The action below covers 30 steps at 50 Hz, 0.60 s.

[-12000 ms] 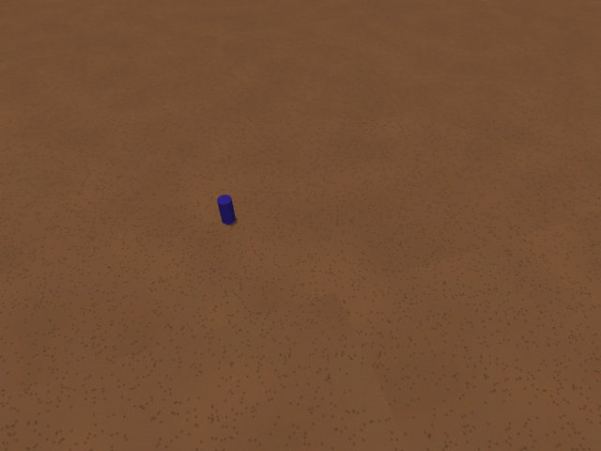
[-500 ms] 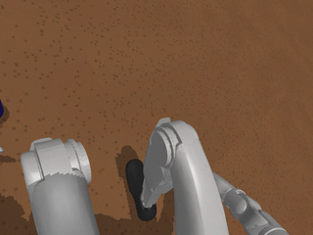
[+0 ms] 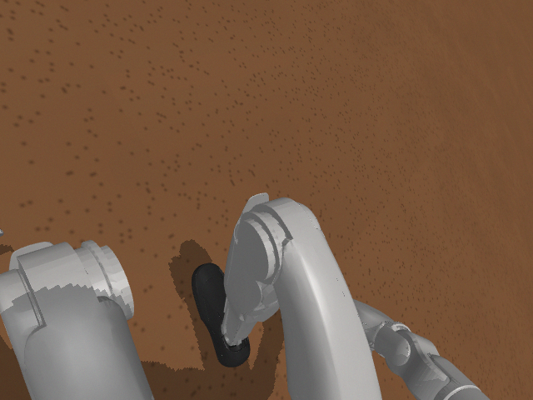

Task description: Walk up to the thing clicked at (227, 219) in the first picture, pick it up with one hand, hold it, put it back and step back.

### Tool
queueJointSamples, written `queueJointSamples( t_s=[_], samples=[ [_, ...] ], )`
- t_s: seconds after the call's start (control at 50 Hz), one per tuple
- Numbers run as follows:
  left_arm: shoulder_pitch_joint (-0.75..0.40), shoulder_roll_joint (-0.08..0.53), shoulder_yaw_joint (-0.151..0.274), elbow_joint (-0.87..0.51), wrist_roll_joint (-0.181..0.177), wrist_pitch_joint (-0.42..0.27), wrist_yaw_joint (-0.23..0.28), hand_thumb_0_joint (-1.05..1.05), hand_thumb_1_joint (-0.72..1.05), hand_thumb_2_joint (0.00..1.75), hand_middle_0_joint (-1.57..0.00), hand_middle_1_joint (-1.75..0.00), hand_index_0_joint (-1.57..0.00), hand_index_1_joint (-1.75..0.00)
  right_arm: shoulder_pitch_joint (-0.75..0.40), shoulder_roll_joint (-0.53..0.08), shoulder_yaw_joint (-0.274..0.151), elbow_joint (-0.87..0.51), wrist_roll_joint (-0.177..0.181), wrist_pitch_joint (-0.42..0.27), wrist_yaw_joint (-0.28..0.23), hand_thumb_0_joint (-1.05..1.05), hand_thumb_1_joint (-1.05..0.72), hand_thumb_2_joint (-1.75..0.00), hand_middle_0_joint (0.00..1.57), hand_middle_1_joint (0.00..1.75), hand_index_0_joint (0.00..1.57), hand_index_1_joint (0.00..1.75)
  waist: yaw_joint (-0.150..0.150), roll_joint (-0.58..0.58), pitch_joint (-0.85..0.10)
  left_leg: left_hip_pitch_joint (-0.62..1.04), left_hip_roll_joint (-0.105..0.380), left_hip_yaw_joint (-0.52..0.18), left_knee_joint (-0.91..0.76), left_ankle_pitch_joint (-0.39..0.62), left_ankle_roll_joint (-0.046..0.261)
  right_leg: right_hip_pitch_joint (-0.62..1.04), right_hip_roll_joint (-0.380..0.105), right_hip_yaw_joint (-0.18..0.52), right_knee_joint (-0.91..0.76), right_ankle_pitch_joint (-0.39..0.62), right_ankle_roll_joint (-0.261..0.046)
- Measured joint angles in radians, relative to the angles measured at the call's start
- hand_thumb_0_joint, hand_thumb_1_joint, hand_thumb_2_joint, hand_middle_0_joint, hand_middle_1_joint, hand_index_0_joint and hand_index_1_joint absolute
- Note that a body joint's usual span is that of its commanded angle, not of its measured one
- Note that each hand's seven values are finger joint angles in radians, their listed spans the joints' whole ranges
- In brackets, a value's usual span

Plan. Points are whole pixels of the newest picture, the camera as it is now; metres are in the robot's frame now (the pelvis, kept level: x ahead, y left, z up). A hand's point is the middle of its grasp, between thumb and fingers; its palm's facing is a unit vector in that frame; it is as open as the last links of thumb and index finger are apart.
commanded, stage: close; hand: left
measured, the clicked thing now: out of the picture +0.45 +0.29 -0.22
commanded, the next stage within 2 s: settle in 0.60 s
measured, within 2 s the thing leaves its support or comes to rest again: leaves its support in 1.00 s
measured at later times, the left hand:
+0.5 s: hand out of the picture +0.44 +0.28 -0.17, palm faces +0.41 -0.91 -0.02, open 9.2 cm
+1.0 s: hand out of the picture +0.45 +0.29 -0.17, palm faces +0.42 -0.91 -0.01, open 8.4 cm
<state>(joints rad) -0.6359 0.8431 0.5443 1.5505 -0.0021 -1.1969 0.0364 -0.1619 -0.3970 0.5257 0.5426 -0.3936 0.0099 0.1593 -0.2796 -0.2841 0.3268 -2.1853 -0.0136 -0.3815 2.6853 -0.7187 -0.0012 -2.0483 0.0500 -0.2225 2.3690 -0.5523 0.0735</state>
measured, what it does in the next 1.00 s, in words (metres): stands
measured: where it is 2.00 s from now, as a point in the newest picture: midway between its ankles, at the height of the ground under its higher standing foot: (163, 375)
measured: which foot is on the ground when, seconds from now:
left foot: down 0.00-1.00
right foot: down 0.00-1.00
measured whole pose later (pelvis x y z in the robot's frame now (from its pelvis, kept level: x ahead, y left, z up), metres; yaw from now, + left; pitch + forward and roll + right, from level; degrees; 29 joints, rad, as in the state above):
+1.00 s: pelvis +0.00 +0.00 +0.00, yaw -1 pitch +11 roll -19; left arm -0.71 0.88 0.53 1.49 0.01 -1.12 0.10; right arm -0.16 -0.38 0.52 0.54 -0.38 0.05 0.16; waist -0.28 -0.28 0.33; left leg -2.19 0.00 -0.38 2.67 -0.72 0.00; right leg -2.06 0.05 -0.23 2.35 -0.55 0.07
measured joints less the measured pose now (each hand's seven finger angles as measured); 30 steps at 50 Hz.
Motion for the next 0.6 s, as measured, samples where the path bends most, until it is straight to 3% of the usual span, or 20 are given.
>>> queueJointSamples(
  t_s=[0.1, 0.28, 0.38, 0.6],
  samples=[
    [0.001, 0.016, 0.008, -0.004, -0.007, -0.003, 0.036, -0.02, -0.26, 0.22, -0.15, -0.16, -0.13, -0.17, -0.019, 0.002, 0.003, 0.004, -0.007, 0.008, 0.000, 0.00, -0.90, -0.90, 0.21, 0.30, 0.21, 0.30, 0.007, 0.000, 0.017, -0.002, 0.003, -0.001, 0.002, 0.000, -0.002, -0.007, 0.003, 0.002, 0.002, 0.005, 0.008],
    [-0.036, 0.028, -0.042, 0.013, -0.005, 0.012, 0.049, -0.01, 0.06, 0.44, -0.37, -0.37, -0.35, -0.38, -0.030, 0.016, 0.011, 0.018, -0.003, 0.010, -0.001, 0.00, -0.89, -0.90, 0.21, 0.30, 0.21, 0.30, 0.002, 0.004, 0.000, -0.010, 0.008, 0.001, 0.001, -0.001, -0.003, -0.021, 0.005, 0.004, 0.003, 0.009, 0.014],
    [-0.054, 0.031, -0.031, 0.019, -0.001, 0.020, 0.057, -0.01, 0.21, 0.55, -0.47, -0.48, -0.46, -0.49, -0.027, 0.022, 0.013, 0.008, 0.000, 0.015, -0.003, 0.00, -0.88, -0.89, 0.21, 0.30, 0.21, 0.30, -0.009, 0.003, -0.004, -0.009, 0.012, -0.004, -0.001, -0.006, -0.003, -0.020, 0.009, -0.001, -0.004, 0.010, 0.009],
    [-0.064, 0.050, -0.024, 0.011, 0.009, 0.032, 0.071, -0.03, 0.09, 0.68, -0.65, -0.78, -0.68, -0.79, -0.013, 0.010, 0.014, 0.005, 0.002, 0.032, -0.004, 0.00, -0.87, -0.89, 0.21, 0.30, 0.21, 0.30, -0.011, 0.000, 0.005, -0.012, 0.015, 0.000, -0.009, 0.000, 0.006, -0.017, 0.009, -0.002, -0.016, 0.013, 0.004]
  ],
)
